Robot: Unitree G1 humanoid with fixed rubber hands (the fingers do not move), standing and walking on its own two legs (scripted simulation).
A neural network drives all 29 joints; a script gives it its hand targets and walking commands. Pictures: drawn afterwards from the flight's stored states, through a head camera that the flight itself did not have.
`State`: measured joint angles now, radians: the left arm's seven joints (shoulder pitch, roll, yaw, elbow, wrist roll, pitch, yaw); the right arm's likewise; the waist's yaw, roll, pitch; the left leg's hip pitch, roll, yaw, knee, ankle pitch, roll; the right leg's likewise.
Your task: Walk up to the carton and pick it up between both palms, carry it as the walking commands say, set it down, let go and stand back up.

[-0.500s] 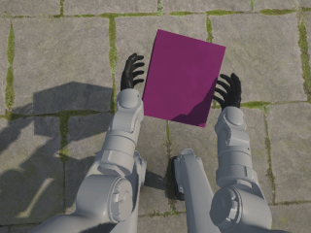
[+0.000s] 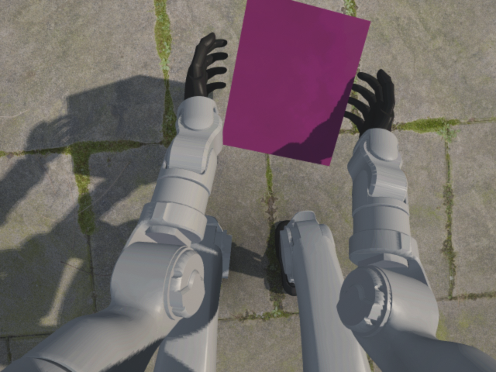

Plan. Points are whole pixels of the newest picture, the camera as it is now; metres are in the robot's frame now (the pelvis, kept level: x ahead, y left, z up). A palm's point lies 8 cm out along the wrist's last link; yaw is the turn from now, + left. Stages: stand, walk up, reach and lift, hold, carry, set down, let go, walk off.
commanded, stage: set down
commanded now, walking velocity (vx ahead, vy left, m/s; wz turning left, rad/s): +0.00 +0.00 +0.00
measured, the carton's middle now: (282, 88) +0.52 -0.05 -0.24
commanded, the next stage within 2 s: none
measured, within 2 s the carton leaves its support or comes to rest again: neither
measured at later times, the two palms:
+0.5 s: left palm (207, 95) +0.50 +0.08 -0.22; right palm (355, 123) +0.46 -0.18 -0.23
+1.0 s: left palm (216, 96) +0.52 +0.07 -0.30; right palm (352, 114) +0.49 -0.20 -0.30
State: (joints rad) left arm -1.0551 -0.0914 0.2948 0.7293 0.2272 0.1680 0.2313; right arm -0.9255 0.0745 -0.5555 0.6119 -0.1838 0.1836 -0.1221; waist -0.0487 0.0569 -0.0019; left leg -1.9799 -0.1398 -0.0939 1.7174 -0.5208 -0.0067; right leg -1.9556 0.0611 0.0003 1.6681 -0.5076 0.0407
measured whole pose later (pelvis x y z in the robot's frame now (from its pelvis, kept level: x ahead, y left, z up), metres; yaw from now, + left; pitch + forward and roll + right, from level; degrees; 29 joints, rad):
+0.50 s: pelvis -0.01 +0.00 -0.05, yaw +0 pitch +44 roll -5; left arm -1.26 -0.01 0.29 0.79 0.20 0.18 0.20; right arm -1.12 -0.01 -0.56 0.68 -0.18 0.19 -0.12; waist -0.05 0.06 0.19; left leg -2.10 -0.15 -0.09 1.89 -0.55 -0.01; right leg -2.07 0.06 -0.01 1.84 -0.54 0.04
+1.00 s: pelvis -0.02 +0.00 -0.09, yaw -1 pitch +37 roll -5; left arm -1.48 0.14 0.21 0.89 0.08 0.20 0.14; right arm -1.40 -0.17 -0.51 0.83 -0.09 0.20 -0.07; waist -0.06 0.06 0.48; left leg -2.13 -0.15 -0.08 2.07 -0.58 -0.02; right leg -2.11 0.08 -0.02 2.01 -0.56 0.05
